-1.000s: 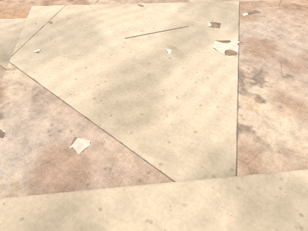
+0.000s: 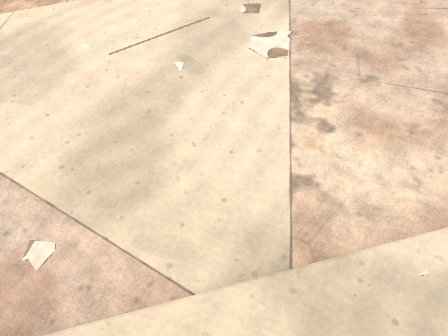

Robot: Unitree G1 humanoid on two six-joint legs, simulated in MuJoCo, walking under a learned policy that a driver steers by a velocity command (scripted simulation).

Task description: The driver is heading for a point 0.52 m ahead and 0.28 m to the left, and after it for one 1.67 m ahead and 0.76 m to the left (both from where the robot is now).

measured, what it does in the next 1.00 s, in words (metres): walks ahead, turning left: left foot, then right foot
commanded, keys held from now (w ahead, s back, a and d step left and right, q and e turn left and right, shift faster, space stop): w+q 0.88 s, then q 0.12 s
